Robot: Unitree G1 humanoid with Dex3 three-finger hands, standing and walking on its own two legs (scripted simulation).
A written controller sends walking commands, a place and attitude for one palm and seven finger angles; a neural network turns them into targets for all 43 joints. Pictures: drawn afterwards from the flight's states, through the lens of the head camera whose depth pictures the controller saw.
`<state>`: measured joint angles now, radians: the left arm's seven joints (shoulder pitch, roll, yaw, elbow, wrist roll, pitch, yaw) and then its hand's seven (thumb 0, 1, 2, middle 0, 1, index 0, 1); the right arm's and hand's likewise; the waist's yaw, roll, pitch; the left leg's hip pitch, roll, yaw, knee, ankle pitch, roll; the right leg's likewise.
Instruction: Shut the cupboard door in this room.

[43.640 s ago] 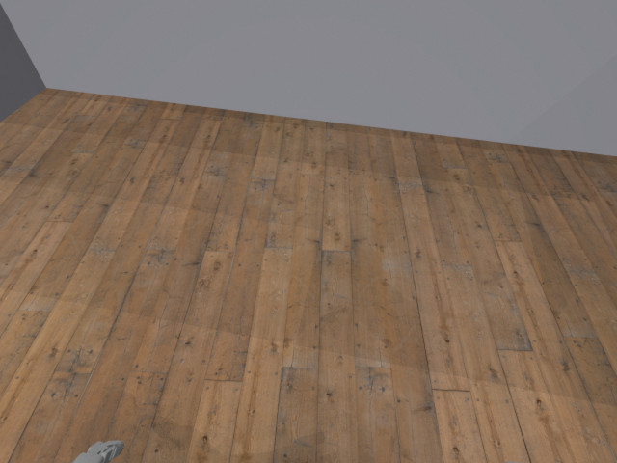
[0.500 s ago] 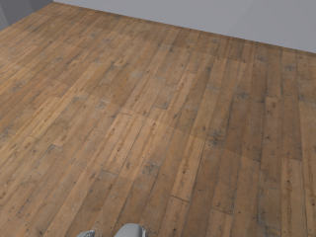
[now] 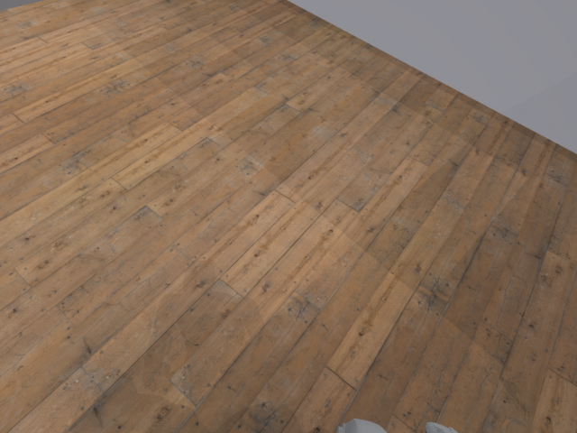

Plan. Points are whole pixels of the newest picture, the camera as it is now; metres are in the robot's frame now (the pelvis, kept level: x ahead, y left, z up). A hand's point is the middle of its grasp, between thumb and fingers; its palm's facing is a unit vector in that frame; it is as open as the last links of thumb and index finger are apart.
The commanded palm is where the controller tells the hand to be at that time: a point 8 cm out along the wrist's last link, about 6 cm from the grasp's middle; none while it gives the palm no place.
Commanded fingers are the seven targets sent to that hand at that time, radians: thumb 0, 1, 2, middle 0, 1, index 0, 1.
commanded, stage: turn or walk to find it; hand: left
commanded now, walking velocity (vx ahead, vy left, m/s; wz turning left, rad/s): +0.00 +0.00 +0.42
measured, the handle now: out of the picture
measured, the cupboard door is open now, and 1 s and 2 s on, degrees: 71 71 71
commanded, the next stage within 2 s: none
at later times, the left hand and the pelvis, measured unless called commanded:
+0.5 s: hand out of the picture +0.06 +0.14 -0.15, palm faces +0.20 -0.94 -0.27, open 7.4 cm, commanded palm none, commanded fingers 0.00 0.90 0.90 -0.20 -0.30 -0.20 -0.30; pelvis +0.01 -0.06 +0.00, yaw +13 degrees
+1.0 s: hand out of the picture -0.05 +0.20 -0.17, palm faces +0.47 -0.85 -0.24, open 7.4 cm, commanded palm none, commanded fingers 0.00 0.90 0.90 -0.20 -0.30 -0.20 -0.30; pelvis +0.00 -0.02 +0.00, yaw +25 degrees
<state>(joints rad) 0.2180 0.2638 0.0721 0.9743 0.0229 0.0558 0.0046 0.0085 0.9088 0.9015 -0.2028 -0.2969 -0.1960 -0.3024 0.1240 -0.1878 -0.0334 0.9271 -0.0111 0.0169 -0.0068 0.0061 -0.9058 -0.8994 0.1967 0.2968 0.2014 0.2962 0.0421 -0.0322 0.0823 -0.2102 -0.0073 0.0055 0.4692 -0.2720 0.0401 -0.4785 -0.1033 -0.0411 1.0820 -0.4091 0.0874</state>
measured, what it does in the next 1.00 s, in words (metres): steps on the spot, turning left: right foot, then left foot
